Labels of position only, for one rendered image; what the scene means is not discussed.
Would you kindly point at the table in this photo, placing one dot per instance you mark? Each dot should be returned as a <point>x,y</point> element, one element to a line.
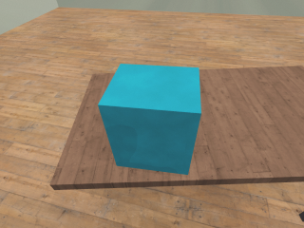
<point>251,130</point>

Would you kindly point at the carton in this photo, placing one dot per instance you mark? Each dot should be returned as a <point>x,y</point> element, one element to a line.
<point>151,116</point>

